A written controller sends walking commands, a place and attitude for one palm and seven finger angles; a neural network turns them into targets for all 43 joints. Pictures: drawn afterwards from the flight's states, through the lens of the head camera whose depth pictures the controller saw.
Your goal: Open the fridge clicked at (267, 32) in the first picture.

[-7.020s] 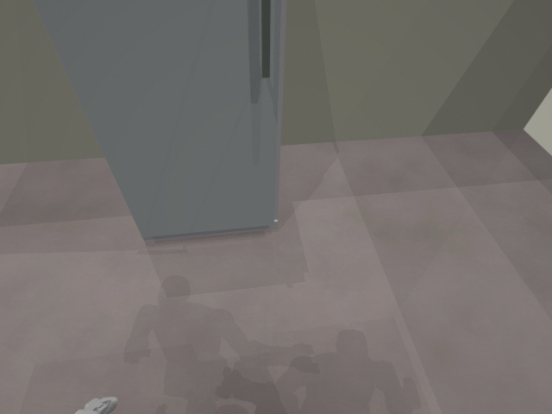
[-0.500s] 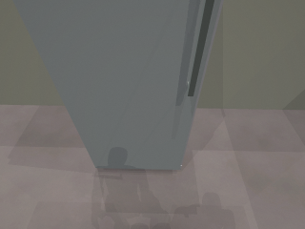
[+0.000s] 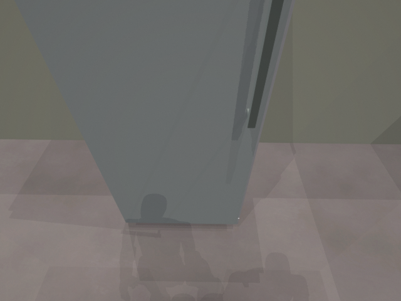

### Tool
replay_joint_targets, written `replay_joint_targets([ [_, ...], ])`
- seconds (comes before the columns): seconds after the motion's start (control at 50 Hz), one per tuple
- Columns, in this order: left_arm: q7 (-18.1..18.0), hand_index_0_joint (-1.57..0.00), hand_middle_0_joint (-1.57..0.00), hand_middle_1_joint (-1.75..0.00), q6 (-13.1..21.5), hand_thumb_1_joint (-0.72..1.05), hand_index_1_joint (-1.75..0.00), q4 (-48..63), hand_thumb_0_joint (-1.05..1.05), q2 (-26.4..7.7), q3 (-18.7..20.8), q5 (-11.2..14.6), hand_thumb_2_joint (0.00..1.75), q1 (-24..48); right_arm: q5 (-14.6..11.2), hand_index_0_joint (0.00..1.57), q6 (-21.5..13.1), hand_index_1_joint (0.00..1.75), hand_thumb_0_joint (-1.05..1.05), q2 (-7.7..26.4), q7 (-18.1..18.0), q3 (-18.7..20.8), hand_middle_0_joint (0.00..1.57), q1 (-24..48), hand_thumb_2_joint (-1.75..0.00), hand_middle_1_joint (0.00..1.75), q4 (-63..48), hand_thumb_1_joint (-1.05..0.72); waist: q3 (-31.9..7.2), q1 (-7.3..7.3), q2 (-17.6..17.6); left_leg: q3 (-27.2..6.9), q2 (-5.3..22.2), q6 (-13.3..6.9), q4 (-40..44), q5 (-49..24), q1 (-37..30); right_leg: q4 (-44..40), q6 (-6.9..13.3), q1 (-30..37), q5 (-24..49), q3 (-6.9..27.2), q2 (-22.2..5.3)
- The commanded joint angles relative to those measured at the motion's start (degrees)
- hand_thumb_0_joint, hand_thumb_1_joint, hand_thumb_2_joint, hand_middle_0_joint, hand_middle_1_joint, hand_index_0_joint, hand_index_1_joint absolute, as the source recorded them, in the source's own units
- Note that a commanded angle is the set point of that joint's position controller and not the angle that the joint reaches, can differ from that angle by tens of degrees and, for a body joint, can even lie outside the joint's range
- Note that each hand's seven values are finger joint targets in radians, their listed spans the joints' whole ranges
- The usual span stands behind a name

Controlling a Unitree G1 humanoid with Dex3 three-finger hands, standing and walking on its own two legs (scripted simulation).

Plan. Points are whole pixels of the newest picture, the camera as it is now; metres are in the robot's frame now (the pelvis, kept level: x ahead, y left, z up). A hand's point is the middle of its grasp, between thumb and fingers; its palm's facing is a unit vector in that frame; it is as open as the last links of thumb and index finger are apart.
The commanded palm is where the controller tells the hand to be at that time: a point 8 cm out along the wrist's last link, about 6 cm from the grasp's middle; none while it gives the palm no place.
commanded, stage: look again from close up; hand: right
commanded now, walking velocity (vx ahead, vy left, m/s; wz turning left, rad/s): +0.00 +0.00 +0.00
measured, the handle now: (265, 38) +0.57 -0.10 +0.26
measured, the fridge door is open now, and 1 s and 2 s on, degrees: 0 0 0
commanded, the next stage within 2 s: shuffle to correct the standing spot in 0.74 s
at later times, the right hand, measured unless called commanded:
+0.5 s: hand out of the picture -0.02 -0.15 -0.18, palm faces +0.06 +0.99 -0.16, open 7.4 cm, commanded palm none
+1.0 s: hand out of the picture -0.02 -0.15 -0.18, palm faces +0.06 +0.99 -0.15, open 7.4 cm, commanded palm none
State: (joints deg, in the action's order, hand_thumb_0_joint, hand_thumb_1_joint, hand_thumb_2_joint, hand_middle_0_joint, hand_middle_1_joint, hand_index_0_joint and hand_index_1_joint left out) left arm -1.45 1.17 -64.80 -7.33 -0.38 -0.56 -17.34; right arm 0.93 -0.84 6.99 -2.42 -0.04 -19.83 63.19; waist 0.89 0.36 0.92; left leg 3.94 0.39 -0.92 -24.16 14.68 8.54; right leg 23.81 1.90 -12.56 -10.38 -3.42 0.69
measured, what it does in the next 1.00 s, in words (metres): stands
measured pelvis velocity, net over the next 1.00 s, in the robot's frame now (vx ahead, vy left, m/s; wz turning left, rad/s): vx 0.01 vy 0.00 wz -0.01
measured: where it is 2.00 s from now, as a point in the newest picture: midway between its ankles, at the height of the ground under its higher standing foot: outside the picture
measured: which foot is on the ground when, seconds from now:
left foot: down 0.00-1.00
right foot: down 0.00-1.00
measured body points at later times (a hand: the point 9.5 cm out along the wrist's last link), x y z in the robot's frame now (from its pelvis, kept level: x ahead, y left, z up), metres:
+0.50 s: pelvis +0.00 +0.00 +0.00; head +0.01 -0.01 +0.45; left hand +0.00 +0.22 -0.16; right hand -0.02 -0.21 -0.16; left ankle -0.02 +0.11 -0.74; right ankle +0.03 -0.10 -0.74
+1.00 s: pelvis +0.01 +0.00 +0.00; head +0.02 -0.01 +0.45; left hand +0.00 +0.22 -0.16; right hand -0.02 -0.20 -0.17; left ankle -0.02 +0.11 -0.74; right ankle +0.03 -0.10 -0.74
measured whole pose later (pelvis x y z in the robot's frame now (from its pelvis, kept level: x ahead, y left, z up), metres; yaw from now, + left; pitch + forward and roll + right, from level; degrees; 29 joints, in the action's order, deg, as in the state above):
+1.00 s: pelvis +0.01 +0.00 +0.00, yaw +0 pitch -1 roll +0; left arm -1.4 0.8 -65.4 -6.7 -0.3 -1.0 -17.9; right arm 1.1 -0.4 7.2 -1.9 0.5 -20.8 64.1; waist 0.2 0.5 1.6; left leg 4.3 0.5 -1.1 -25.9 17.0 8.4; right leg 25.9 1.6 -12.8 -12.8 -3.0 0.7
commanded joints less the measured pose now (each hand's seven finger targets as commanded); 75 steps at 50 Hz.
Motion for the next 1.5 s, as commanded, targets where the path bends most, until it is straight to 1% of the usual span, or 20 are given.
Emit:
replay_joint_targets([
  [0.0,-0.4,-0.2,-0.2,-0.3,0.5,0.9,-0.3,1.5,0.0,-5.1,0.8,-0.2,0.9,-3.2,0.0,0.2,-0.8,0.3,0.0,4.9,-0.1,0.7,0.2,-5.1,-0.9,0.3,-0.9,-0.9,4.2,-0.03,-0.5,-6.1,5.9,-1.2,5.5,-2.3,4.1,-5.0,-0.2,-0.3,1.4,6.6,-6.5],
  [0.78,-0.6,-0.2,-0.2,-0.3,0.7,0.9,-0.3,1.0,0.0,-5.2,0.7,-0.2,0.9,-2.7,0.0,0.2,-0.9,0.3,0.0,5.4,0.0,0.9,0.2,-4.9,-0.9,0.3,-0.6,-0.9,3.4,0.29,-0.7,-5.3,6.3,-1.0,5.9,-3.9,2.3,-4.1,-0.3,0.4,4.9,6.7,-6.6],
  [0.86,-0.6,-0.2,-0.2,-0.3,0.4,0.9,-0.3,0.3,0.0,-3.5,0.4,-0.3,0.9,-3.8,0.0,0.2,-0.6,0.3,0.0,3.8,0.0,0.7,0.2,-5.9,-0.9,0.3,0.3,-0.9,3.2,0.11,-0.4,-5.0,6.1,-0.8,6.0,0.1,2.5,-4.1,-0.6,0.4,0.0,6.3,-6.5],
  [0.92,-0.4,-0.2,-0.2,-0.3,-0.1,0.9,-0.3,0.3,0.0,-4.2,0.9,-0.7,0.9,-4.3,0.3,0.2,-0.1,0.3,0.0,4.0,0.5,1.2,0.2,-5.9,-0.9,0.3,0.2,-0.9,5.7,-0.13,0.0,-5.0,5.5,-1.3,4.9,10.6,5.6,-4.8,-0.3,-2.3,-12.9,7.0,-6.6],
  [0.98,-0.2,-0.2,-0.2,-0.3,-0.2,0.9,-0.3,0.8,0.0,-4.8,1.4,-0.8,0.9,-4.3,0.6,0.2,0.1,0.3,0.0,3.8,1.0,1.5,0.2,-6.5,-0.9,0.3,-0.1,-0.9,7.9,0.05,-2.2,-4.1,4.6,-1.4,2.7,13.5,7.4,-6.3,0.7,-4.9,-19.9,9.1,-7.9],
  [1.04,-0.3,-0.2,-0.2,-0.3,0.1,0.9,-0.3,1.0,0.0,-5.4,1.9,-0.7,0.9,-5.2,0.7,0.2,-0.2,0.3,0.0,3.1,1.3,1.6,0.2,-7.3,-0.9,0.3,-0.1,-0.9,8.6,0.01,-4.5,-2.2,3.5,-1.3,-1.0,11.1,8.0,-8.3,2.0,-5.7,-22.5,11.5,-9.9],
  [1.12,-0.4,-0.2,-0.2,-0.3,0.7,0.9,-0.3,1.1,0.0,-5.5,2.3,-0.5,0.9,-6.0,0.8,0.2,-0.8,0.3,0.0,2.4,1.4,1.8,0.2,-9.2,-0.9,0.3,0.2,-0.9,6.9,0.62,-4.4,-1.3,3.4,-1.2,-2.8,6.5,6.2,-6.2,3.6,-4.9,-16.6,12.4,-11.5],
  [1.16,-0.4,-0.2,-0.2,-0.3,0.9,0.9,-0.3,1.6,0.0,-4.0,2.2,-0.3,0.9,-5.2,0.7,0.2,-1.1,0.3,0.0,3.0,1.3,2.1,0.2,-11.0,-0.9,0.3,0.8,-0.9,6.7,1.33,-0.4,-4.0,5.1,-2.0,0.6,5.1,2.2,-0.4,2.6,-7.7,-9.9,8.4,-9.2],
  [1.18,-0.4,-0.2,-0.2,-0.3,1.2,0.9,-0.3,2.2,0.0,-2.9,1.9,-0.3,0.9,-4.2,0.7,0.2,-1.4,0.3,0.0,3.7,1.1,2.5,0.2,-12.7,-0.9,0.3,1.4,-0.9,6.0,2.04,4.8,-7.4,7.4,-3.0,3.3,3.6,-2.2,5.8,1.3,-10.8,-5.7,3.7,-6.4],
  [1.2,-0.3,-0.2,-0.2,-0.3,1.5,0.9,-0.3,3.1,0.0,-1.6,1.7,-0.4,0.9,-2.8,0.6,0.2,-1.5,0.3,0.0,5.2,0.8,3.1,0.2,-15.0,-0.9,0.3,2.3,-0.9,5.0,2.63,10.7,-12.3,11.2,-5.0,6.1,-1.4,-7.2,13.2,-0.1,-15.5,-6.0,-1.2,-3.3],
  [1.22,0.0,-0.2,-0.2,-0.3,1.5,0.9,-0.3,4.4,0.0,-1.1,1.7,-0.7,0.9,0.4,0.5,0.2,-1.6,0.3,0.0,6.0,0.5,3.4,0.2,-17.5,-0.9,0.3,3.0,-0.9,6.8,3.94,13.7,-16.5,15.3,-7.4,7.9,-10.8,-10.0,20.2,-1.1,-21.5,-14.5,-3.5,-2.3],
  [1.26,0.2,-0.2,-0.2,-0.3,1.4,0.9,-0.3,5.8,0.0,-1.2,2.1,-1.0,0.9,3.7,1.0,0.2,-2.0,0.3,0.0,5.2,0.0,3.3,0.2,-20.0,-0.9,0.3,3.9,-0.9,7.1,4.35,9.7,-16.5,18.1,-10.2,6.0,-28.1,-14.1,30.5,-1.1,-27.8,-18.8,-2.2,-4.2],
  [1.3,0.4,-0.2,-0.2,-0.3,1.4,0.9,-0.3,6.1,0.0,-0.1,2.0,-0.6,0.9,6.3,1.2,0.2,-2.2,0.3,0.0,4.4,-0.4,3.0,0.2,-19.5,-0.9,0.3,3.8,-0.9,7.0,4.3,4.9,-13.1,16.9,-10.6,4.1,-35.7,-15.2,30.2,-1.3,-28.3,-18.5,-2.6,-5.0],
  [1.34,0.4,-0.2,-0.2,-0.3,1.0,0.9,-0.3,6.2,0.0,1.2,1.4,-0.2,0.9,7.3,1.3,0.2,-2.0,0.3,0.0,3.8,-0.8,2.5,0.2,-17.0,-0.9,0.3,3.2,-0.9,6.3,3.12,3.2,-10.3,15.1,-9.2,2.1,-44.6,-10.9,22.6,-1.8,-21.8,-15.9,-2.9,-4.6],
  [1.36,0.2,-0.2,-0.2,-0.3,1.0,0.9,-0.3,5.4,0.0,1.9,1.2,0.1,0.9,5.3,1.3,0.2,-2.0,0.3,0.0,3.8,-0.9,2.3,0.2,-14.5,-0.9,0.3,2.5,-0.9,5.2,1.24,1.9,-7.5,13.5,-8.0,-0.6,-50.2,-8.3,16.1,-1.8,-15.2,-12.7,-4.4,-3.1],
  [1.4,-0.9,-0.2,-0.2,-0.3,1.0,0.9,-0.3,1.3,0.0,0.7,1.0,0.2,0.9,-4.9,0.2,0.2,-1.6,0.3,0.0,5.1,-1.0,2.1,0.2,-10.4,-0.9,0.3,1.6,-0.9,-0.2,-3.76,3.9,-3.0,8.7,-3.7,-8.9,-51.6,-1.2,4.4,-1.2,4.3,6.8,-6.2,-0.5],
  [1.42,-1.4,-0.2,-0.2,-0.3,1.1,0.9,-0.3,0.4,0.0,-2.6,1.8,-0.1,0.9,-9.2,-0.4,0.2,-1.5,0.3,0.0,5.1,-0.8,2.0,0.2,-10.0,-0.9,0.3,1.0,-0.9,-3.8,-5.14,2.2,-1.6,6.3,-1.1,-14.2,-42.6,5.1,6.3,1.2,14.9,25.0,-2.1,-5.6],
  [1.44,-1.9,-0.2,-0.2,-0.3,1.2,0.9,-0.3,0.6,0.0,-7.9,2.8,-0.1,0.9,-11.4,-1.0,0.2,-1.5,0.3,0.0,4.4,-0.9,1.9,0.2,-10.0,-0.9,0.3,0.2,-0.9,-7.2,-5.54,-5.2,0.1,3.4,1.3,-21.6,-20.6,12.0,7.8,7.8,21.1,46.7,8.7,-16.4],
  [1.46,-2.0,-0.2,-0.2,-0.3,1.1,0.9,-0.3,0.5,0.0,-10.2,3.4,0.7,0.9,-11.6,-1.0,0.2,-1.4,0.3,0.0,4.3,-1.0,1.8,0.2,-9.1,-0.9,0.3,-0.9,-0.9,-7.9,-4.72,-9.6,-1.3,0.8,1.9,-30.8,16.5,11.8,3.1,13.9,18.4,63.1,14.3,-23.8],
  [1.48,-2.4,-0.2,-0.2,-0.3,1.2,0.9,-0.3,1.1,0.0,-11.6,3.2,0.8,0.9,-6.9,-0.5,0.2,-0.9,0.3,0.0,5.7,-1.0,2.7,0.2,-7.1,-0.9,0.3,-1.2,-0.9,-3.2,-3.07,-9.1,-5.3,1.7,1.4,-34.4,21.6,11.0,0.3,15.0,11.5,62.5,13.6,-24.4],
])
